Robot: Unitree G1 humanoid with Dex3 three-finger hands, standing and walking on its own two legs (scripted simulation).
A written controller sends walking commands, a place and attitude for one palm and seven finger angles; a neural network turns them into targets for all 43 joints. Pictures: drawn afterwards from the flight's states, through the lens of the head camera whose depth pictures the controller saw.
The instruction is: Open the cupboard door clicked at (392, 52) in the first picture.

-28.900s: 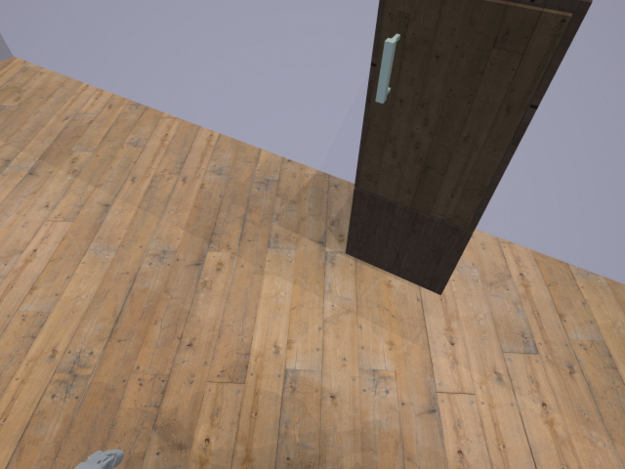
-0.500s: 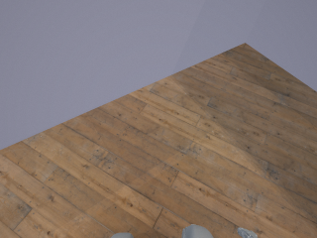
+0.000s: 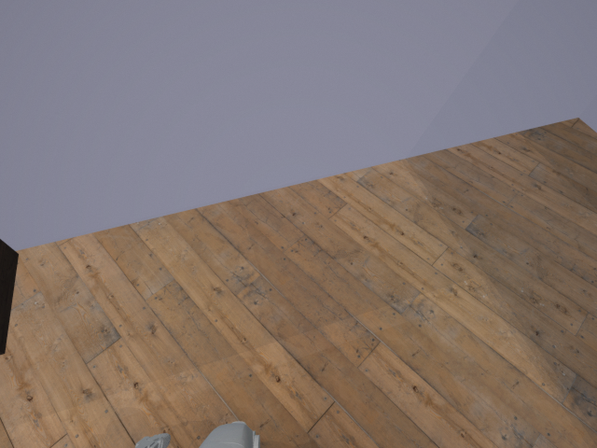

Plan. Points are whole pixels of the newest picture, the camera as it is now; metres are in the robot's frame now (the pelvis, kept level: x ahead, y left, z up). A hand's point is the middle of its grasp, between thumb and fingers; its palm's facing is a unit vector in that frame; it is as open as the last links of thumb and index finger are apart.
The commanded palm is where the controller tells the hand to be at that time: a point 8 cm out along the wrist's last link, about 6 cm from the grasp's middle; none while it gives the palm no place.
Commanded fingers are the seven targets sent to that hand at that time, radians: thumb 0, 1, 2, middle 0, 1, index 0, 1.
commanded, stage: turn to face it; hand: left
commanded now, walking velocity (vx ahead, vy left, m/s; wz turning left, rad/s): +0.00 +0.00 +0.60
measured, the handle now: out of the picture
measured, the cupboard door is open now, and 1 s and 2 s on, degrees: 50 50 50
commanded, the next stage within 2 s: take the last steps up to it in 1.88 s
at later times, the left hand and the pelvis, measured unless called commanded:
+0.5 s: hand out of the picture +0.06 +0.22 -0.16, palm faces +0.28 -0.91 -0.30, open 7.3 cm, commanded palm none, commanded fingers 0.00 0.90 0.90 -0.20 -0.30 -0.20 -0.30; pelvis +0.00 -0.01 -0.01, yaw +16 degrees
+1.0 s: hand out of the picture -0.07 +0.22 -0.18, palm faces +0.60 -0.76 -0.25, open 7.3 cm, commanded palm none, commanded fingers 0.00 0.90 0.90 -0.20 -0.30 -0.20 -0.30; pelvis +0.00 +0.01 -0.01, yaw +35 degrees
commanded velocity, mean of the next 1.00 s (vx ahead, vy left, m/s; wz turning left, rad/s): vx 0.00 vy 0.00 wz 0.60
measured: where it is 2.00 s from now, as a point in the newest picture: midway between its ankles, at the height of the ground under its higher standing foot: outside the picture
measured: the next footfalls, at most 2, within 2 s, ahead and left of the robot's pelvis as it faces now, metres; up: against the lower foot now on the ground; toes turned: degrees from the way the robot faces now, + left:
left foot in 0.08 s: +0.04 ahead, +0.13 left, +0.00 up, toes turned +9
right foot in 0.48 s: +0.07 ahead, -0.12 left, +0.00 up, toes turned +14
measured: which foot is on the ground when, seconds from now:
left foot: up 0.00-0.06, down 0.08-0.48, up 0.50-0.82, down 0.84-1.00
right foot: down 0.00-0.08, up 0.10-0.46, down 0.48-0.84, up 0.86-1.00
